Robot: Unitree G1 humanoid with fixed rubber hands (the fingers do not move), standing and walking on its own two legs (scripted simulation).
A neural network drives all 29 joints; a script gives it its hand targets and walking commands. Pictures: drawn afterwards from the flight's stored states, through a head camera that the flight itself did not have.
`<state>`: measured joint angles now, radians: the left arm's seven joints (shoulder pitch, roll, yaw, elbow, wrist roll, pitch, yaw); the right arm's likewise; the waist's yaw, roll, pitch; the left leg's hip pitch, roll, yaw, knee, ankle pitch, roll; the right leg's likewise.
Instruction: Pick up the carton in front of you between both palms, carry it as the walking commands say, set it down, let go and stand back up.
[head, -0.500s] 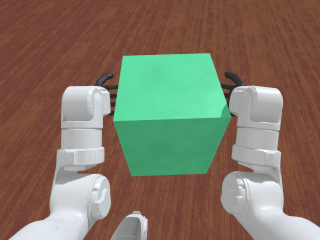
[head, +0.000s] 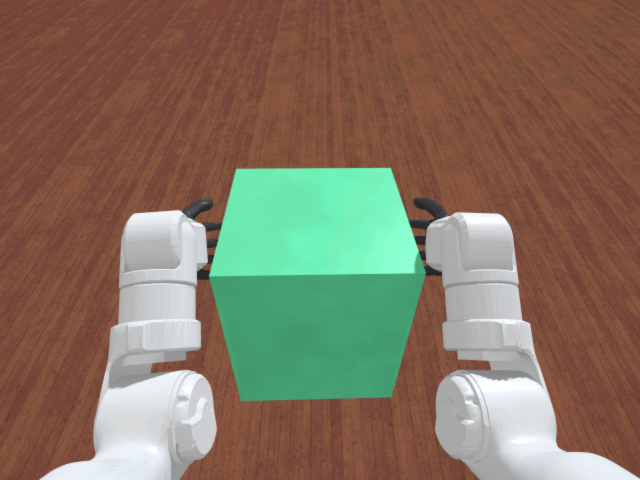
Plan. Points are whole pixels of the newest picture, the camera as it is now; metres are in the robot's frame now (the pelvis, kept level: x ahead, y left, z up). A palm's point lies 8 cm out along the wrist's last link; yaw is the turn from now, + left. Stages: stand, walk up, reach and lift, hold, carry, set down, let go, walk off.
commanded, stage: carry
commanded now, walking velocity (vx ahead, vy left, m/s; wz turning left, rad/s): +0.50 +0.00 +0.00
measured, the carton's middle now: (315, 285) +0.37 -0.01 +0.05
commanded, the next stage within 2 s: none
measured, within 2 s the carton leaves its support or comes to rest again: neither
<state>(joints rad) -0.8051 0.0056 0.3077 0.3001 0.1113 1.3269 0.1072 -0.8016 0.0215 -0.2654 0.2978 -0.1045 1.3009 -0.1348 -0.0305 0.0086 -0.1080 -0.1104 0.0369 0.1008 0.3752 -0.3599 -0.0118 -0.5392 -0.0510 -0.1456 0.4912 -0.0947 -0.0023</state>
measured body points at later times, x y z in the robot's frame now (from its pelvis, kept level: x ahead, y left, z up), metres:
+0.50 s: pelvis +0.35 +0.00 -0.01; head +0.34 +0.00 +0.44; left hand +0.63 +0.16 +0.07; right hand +0.64 -0.14 +0.08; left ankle +0.41 +0.09 -0.74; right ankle +0.15 -0.09 -0.69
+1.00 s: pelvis +0.68 -0.05 +0.00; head +0.68 -0.06 +0.45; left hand +0.94 +0.12 +0.05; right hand +0.97 -0.18 +0.04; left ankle +0.54 +0.07 -0.64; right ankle +0.74 -0.13 -0.74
